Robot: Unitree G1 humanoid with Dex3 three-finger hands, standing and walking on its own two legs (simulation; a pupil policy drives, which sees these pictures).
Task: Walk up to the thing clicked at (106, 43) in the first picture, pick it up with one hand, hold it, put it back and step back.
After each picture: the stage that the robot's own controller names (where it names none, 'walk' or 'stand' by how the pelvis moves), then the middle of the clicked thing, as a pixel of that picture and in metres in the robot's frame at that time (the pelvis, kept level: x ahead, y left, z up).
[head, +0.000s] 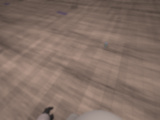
stand; (105, 44) +1.68 -0.28 -0.72
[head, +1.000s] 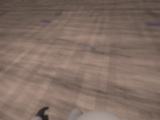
walk; (92, 47) +1.57 +0.13 -0.70
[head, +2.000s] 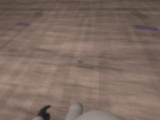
walk; (78, 60) +1.04 +0.32 -0.71
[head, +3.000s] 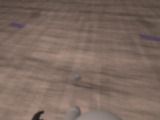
walk; (76, 77) +0.66 +0.24 -0.69
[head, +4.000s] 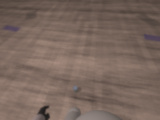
stand; (75, 89) +0.45 +0.21 -0.70
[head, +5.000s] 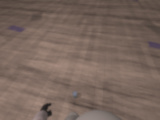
stand; (75, 94) +0.40 +0.20 -0.71
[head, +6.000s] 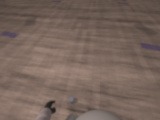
stand; (71, 100) +0.35 +0.23 -0.72
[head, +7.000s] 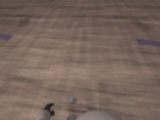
stand; (71, 100) +0.32 +0.25 -0.72
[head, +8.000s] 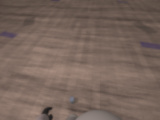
stand; (72, 100) +0.34 +0.23 -0.73
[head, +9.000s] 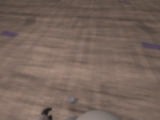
stand; (72, 100) +0.34 +0.23 -0.73
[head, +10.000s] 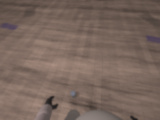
go down; (73, 94) +0.35 +0.22 -0.72
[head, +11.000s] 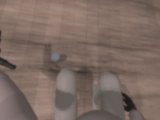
go down; (56, 58) +0.42 +0.27 -0.29
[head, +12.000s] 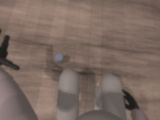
close in; (59, 58) +0.42 +0.27 -0.29
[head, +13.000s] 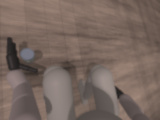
close in; (28, 56) +0.39 +0.31 -0.22
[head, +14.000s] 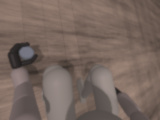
close; (27, 54) +0.39 +0.31 -0.22
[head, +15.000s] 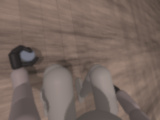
lift; (27, 56) +0.37 +0.30 -0.23
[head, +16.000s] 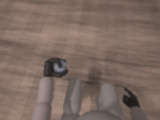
lift; (61, 68) +0.33 +0.22 -0.02
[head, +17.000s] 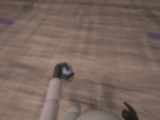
hold; (68, 74) +0.32 +0.18 -0.01
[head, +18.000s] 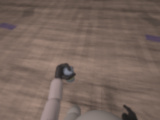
hold; (69, 74) +0.33 +0.17 +0.00
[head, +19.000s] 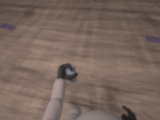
crouch; (71, 74) +0.33 +0.16 +0.00
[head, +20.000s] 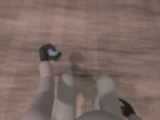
crouch; (54, 54) +0.44 +0.25 -0.11
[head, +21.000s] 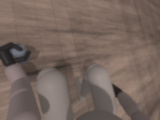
lower; (20, 54) +0.41 +0.31 -0.22
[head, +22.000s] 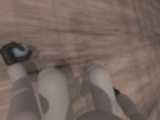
lower; (22, 53) +0.40 +0.31 -0.22
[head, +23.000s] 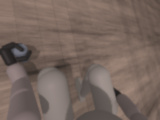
lower; (21, 53) +0.40 +0.31 -0.22
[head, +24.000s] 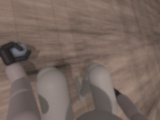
lower; (21, 53) +0.41 +0.31 -0.22
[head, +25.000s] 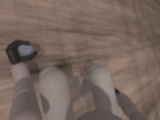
open; (25, 52) +0.40 +0.30 -0.23
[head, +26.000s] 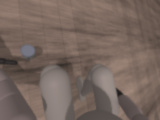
rise; (28, 52) +0.40 +0.29 -0.23
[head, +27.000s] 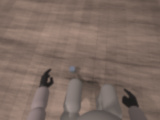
walk; (72, 69) +0.42 +0.21 -0.46
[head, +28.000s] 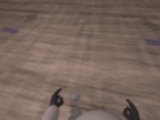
stand; (74, 97) +0.37 +0.19 -0.66
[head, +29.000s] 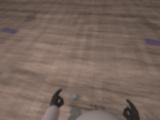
stand; (74, 97) +0.37 +0.20 -0.67
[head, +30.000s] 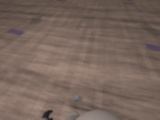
stand; (76, 98) +0.38 +0.18 -0.72
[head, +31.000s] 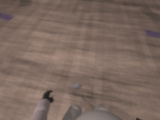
walk; (76, 86) +0.41 +0.15 -0.70
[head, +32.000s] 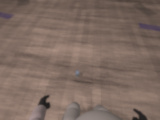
walk; (77, 73) +0.61 +0.19 -0.71
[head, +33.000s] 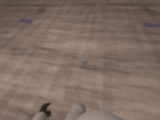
walk; (83, 61) +0.96 +0.23 -0.70
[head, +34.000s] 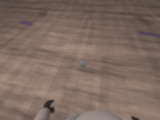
stand; (81, 64) +0.99 +0.21 -0.72
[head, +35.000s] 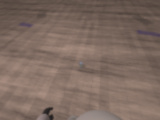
stand; (81, 64) +1.00 +0.22 -0.73
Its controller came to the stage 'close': yes
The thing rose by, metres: 0.70
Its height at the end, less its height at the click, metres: +0.00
